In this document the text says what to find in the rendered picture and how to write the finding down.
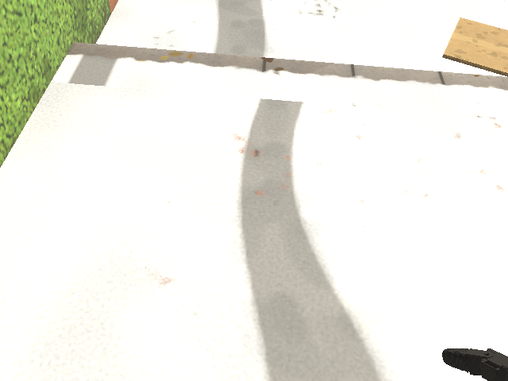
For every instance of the right robot hand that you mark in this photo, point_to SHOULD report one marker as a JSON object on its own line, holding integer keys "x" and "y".
{"x": 491, "y": 365}

